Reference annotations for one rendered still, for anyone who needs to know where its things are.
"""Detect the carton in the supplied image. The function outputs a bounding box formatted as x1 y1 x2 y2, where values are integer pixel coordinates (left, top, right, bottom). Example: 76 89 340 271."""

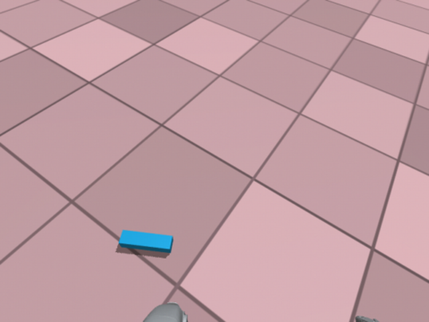
119 230 173 253

